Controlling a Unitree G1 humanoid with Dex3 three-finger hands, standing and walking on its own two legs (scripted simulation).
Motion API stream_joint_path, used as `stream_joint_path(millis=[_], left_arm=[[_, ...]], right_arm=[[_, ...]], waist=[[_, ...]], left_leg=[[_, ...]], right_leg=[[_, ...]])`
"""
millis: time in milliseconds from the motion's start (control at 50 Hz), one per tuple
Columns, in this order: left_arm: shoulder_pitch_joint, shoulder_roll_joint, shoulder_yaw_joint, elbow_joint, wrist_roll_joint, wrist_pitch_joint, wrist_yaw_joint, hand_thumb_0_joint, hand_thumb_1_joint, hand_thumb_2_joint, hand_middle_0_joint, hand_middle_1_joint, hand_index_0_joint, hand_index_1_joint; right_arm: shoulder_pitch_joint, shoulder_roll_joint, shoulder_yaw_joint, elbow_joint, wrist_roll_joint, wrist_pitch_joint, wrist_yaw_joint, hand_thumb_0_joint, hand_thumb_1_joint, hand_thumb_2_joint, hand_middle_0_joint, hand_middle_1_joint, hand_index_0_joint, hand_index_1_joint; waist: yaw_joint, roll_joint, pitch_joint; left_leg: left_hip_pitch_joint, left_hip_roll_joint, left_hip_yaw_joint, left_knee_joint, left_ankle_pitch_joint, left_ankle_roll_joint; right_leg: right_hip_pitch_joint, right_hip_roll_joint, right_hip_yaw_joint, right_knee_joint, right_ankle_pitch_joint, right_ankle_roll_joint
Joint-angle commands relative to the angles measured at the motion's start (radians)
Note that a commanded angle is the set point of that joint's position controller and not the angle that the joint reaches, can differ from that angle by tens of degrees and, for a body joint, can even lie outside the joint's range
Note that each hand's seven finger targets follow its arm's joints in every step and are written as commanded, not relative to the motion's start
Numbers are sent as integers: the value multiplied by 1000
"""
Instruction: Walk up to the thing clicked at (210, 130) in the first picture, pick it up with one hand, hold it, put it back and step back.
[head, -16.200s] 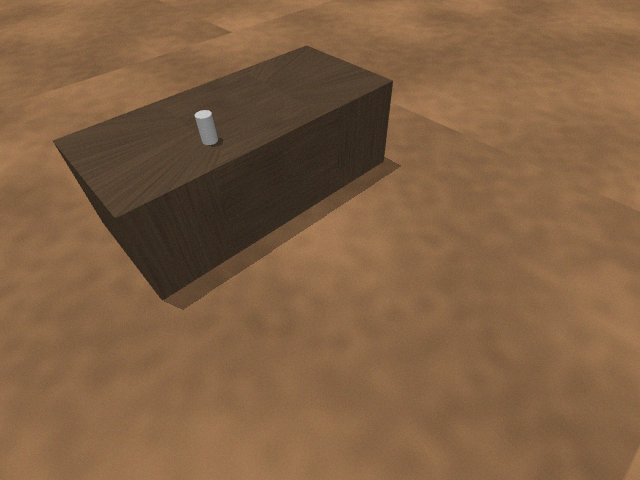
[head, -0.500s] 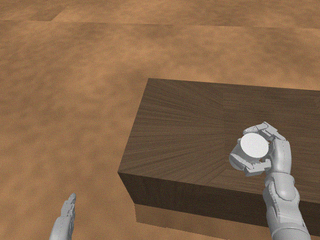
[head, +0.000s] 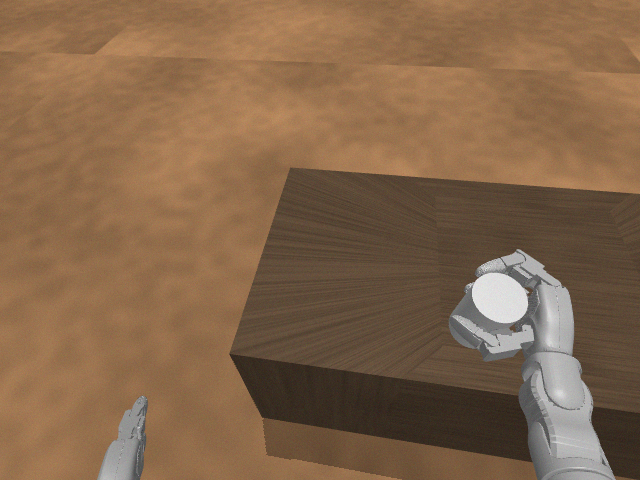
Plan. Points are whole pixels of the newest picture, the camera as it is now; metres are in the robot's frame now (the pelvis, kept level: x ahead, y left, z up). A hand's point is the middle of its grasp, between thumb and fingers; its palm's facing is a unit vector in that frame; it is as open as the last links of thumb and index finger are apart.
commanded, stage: hold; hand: right
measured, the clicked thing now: (484, 313) +0.34 -0.16 +0.04
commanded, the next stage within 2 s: none
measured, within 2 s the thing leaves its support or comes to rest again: neither
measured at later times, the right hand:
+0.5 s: hand (492, 303) +0.34 -0.17 +0.05, palm faces +0.16 +0.99 +0.00, open 9.1 cm
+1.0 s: hand (491, 306) +0.34 -0.17 +0.05, palm faces +0.15 +0.99 +0.00, open 9.1 cm
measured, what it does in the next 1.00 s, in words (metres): stands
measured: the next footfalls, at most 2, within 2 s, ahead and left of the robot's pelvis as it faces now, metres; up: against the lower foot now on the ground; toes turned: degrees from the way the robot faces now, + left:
none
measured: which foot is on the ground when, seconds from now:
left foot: down 0.00-1.00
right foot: down 0.00-1.00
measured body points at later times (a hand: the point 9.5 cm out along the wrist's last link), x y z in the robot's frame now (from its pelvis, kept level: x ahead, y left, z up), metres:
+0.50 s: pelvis +0.00 +0.00 +0.01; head +0.04 +0.00 +0.45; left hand +0.15 +0.27 -0.05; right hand +0.32 -0.22 +0.06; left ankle -0.01 +0.13 -0.70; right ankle +0.02 -0.12 -0.70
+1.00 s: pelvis +0.00 +0.00 +0.01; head +0.04 +0.00 +0.46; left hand +0.15 +0.27 -0.05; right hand +0.32 -0.22 +0.05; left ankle -0.01 +0.13 -0.70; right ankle +0.02 -0.12 -0.70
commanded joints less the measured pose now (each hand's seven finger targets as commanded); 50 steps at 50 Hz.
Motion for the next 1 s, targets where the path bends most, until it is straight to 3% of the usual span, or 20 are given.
stream_joint_path(millis=[0,100,140,220,260,280,320,380,400,500,540,580,700,740,780,820,840,900,920,980], left_arm=[[-30,140,73,-170,0,-53,15,0,-540,46,-44,-54,-46,-52],[-55,140,78,-153,-2,-58,18,0,-539,45,-44,-54,-47,-51],[-50,101,37,-147,-1,-61,12,0,-538,46,-43,-56,-47,-52],[-49,161,92,-141,1,-62,18,0,-536,44,-44,-56,-49,-51],[-63,134,61,-165,-1,-65,13,0,-541,47,-45,-57,-49,-53],[-72,156,88,-151,-1,-65,16,0,-538,45,-45,-57,-50,-53],[-55,130,58,-140,-2,-59,11,0,-543,47,-45,-56,-48,-53],[-61,113,48,-126,-1,-62,10,0,-539,46,-46,-57,-50,-53],[-55,147,86,-118,-1,-63,16,0,-538,44,-46,-58,-51,-52],[-52,109,41,-104,2,-66,9,0,-548,50,-47,-56,-49,-54],[-54,145,79,-97,2,-67,12,0,-538,45,-47,-60,-53,-54],[-60,116,42,-105,2,-66,6,0,-542,49,-46,-59,-50,-55],[-85,162,88,-135,2,-71,14,0,-536,44,-47,-60,-53,-54],[-56,117,47,-90,3,-71,9,0,-545,48,-48,-58,-51,-55],[-53,105,46,-71,2,-70,8,0,-544,48,-47,-59,-51,-55],[-69,140,71,-111,5,-74,12,0,-543,45,-47,-57,-52,-53],[-65,103,30,-102,4,-70,7,0,-545,47,-47,-57,-50,-54],[-78,146,82,-72,2,-69,9,0,-539,44,-47,-57,-52,-52],[-92,173,102,-109,2,-73,13,0,-543,46,-48,-57,-51,-54],[-70,101,35,-98,0,-71,5,0,-541,47,-48,-59,-53,-54]], right_arm=[[-298,-153,-63,-261,7,-83,-7,0,-204,-1301,1264,1418,1309,1418],[-343,-143,-53,-260,15,-86,-2,0,-212,-1287,1258,1404,1301,1404],[-325,-101,-13,-257,13,-85,2,0,-212,-1283,1256,1401,1299,1401],[-323,-150,-49,-268,9,-86,1,0,-196,-1297,1262,1416,1308,1416],[-304,-113,-26,-268,13,-85,2,0,-200,-1294,1255,1409,1301,1409],[-300,-128,-47,-244,15,-85,-2,0,-217,-1292,1258,1407,1302,1407],[-305,-141,-60,-266,17,-89,-5,0,-223,-1285,1256,1401,1299,1401],[-304,-112,-28,-242,12,-95,-1,0,-204,-1295,1253,1408,1299,1408],[-308,-127,-47,-221,13,-96,-1,0,-210,-1300,1258,1413,1304,1413],[-289,-118,-32,-252,14,-106,4,0,-218,-1298,1257,1409,1302,1409],[-289,-143,-58,-223,11,-107,0,0,-216,-1324,1272,1435,1319,1435],[-258,-112,-35,-201,9,-105,1,0,-210,-1312,1266,1425,1313,1425],[-335,-125,-30,-256,10,-123,0,0,-255,-1323,1285,1435,1328,1435],[-304,-112,-29,-228,9,-118,0,0,-253,-1322,1282,1433,1326,1433],[-282,-107,-37,-163,11,-113,4,0,-236,-1323,1278,1434,1324,1434],[-315,-128,-50,-200,9,-116,2,0,-221,-1323,1276,1436,1324,1436],[-284,-116,-44,-169,8,-114,4,0,-242,-1326,1288,1441,1333,1441],[-290,-134,-53,-169,9,-116,3,0,-257,-1322,1290,1437,1334,1437],[-337,-157,-64,-235,12,-123,2,0,-266,-1311,1280,1423,1322,1423],[-301,-122,-39,-228,11,-125,1,0,-249,-1324,1283,1435,1328,1435]], waist=[[-7,3,-268],[3,11,-257],[-3,-2,-244],[0,-10,-287],[-8,16,-282],[-9,7,-278],[-24,-4,-266],[-5,2,-246],[7,11,-253],[-14,-3,-272],[-6,-21,-275],[-15,16,-248],[5,-13,-279],[-9,-20,-256],[2,-1,-206],[6,24,-274],[-8,23,-243],[-11,-4,-221],[-3,-5,-292],[-21,-14,-265]], left_leg=[[73,-26,10,-139,311,6],[74,-24,6,-152,299,6],[74,-23,4,-151,305,7],[90,-23,7,-148,353,4],[105,-25,13,-144,363,5],[102,-25,11,-147,364,5],[110,-25,13,-155,339,8],[92,-25,7,-158,336,8],[78,-28,11,-154,331,7],[104,-26,10,-152,364,7],[93,-27,9,-147,380,7],[99,-30,14,-148,367,8],[81,-34,17,-162,300,11],[88,-30,17,-156,339,10],[65,-27,12,-159,326,7],[94,-28,12,-159,343,5],[97,-25,9,-165,328,5],[80,-22,4,-166,305,8],[98,-26,5,-166,311,8],[98,-28,10,-161,332,9]], right_leg=[[220,20,17,-115,231,-17],[215,20,18,-124,214,-20],[212,22,14,-126,219,-18],[249,21,14,-125,269,-18],[244,20,19,-130,283,-17],[249,19,18,-130,286,-16],[234,20,20,-143,269,-14],[234,20,15,-138,260,-18],[240,15,21,-137,256,-18],[251,19,18,-133,290,-17],[263,17,19,-128,314,-16],[241,15,21,-138,301,-16],[277,10,27,-159,234,-11],[266,14,23,-149,277,-11],[219,17,18,-139,253,-18],[247,16,20,-137,263,-21],[221,20,17,-140,247,-21],[220,21,14,-144,224,-18],[255,19,19,-147,233,-17],[249,19,19,-143,261,-14]])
